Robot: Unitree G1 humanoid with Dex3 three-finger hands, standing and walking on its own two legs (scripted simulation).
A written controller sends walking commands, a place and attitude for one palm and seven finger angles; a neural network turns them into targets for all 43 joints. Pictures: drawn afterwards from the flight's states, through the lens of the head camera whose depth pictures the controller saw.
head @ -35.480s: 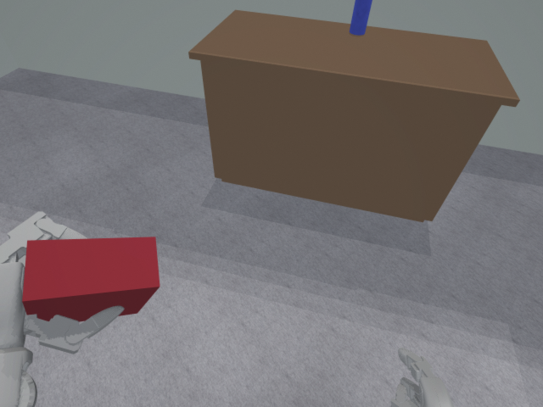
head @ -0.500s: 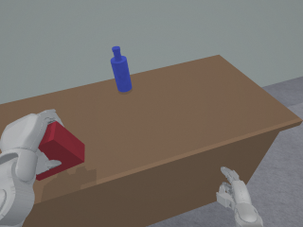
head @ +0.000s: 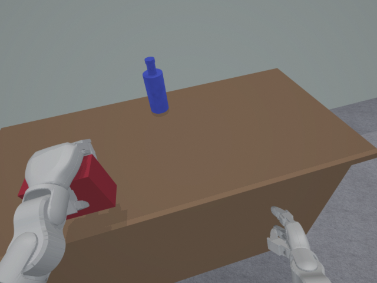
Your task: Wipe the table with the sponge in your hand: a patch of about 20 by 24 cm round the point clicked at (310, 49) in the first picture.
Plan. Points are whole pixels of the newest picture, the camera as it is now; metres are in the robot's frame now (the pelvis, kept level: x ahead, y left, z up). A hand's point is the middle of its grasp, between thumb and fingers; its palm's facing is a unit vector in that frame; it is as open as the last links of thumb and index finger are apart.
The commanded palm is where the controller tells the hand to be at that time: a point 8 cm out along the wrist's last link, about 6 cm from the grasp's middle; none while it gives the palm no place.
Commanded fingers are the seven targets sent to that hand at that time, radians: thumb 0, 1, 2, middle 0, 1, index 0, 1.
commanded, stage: turn the palm down, sponge in hand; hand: left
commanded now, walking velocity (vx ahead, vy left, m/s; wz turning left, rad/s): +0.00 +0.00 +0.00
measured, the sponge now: (78, 194) +0.23 +0.29 +0.09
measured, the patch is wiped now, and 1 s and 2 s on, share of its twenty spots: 0.00 0.00 0.00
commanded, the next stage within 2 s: move the sponge above the wiping area in 0.22 s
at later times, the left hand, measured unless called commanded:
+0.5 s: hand (79, 175) +0.24 +0.27 +0.14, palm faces +0.07 -0.04 -1.00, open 9.9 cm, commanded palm +0.20 +0.27 +0.21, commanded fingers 0.00 0.10 1.30 -1.20 -1.60 -1.20 -1.60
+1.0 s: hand (53, 173) +0.24 +0.32 +0.14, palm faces +0.10 -0.03 -0.99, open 9.9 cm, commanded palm +0.20 +0.31 +0.20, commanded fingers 0.00 0.10 1.30 -1.20 -1.60 -1.20 -1.60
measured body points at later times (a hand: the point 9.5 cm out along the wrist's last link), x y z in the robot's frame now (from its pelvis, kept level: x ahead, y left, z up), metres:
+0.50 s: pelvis +0.01 -0.03 +0.00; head -0.01 -0.09 +0.44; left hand +0.23 +0.26 +0.20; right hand +0.27 -0.23 -0.07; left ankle +0.04 +0.10 -0.74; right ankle +0.02 -0.11 -0.74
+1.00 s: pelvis +0.01 -0.01 +0.00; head +0.00 -0.05 +0.45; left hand +0.23 +0.32 +0.19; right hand +0.25 -0.22 -0.08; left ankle +0.04 +0.10 -0.74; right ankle +0.02 -0.11 -0.74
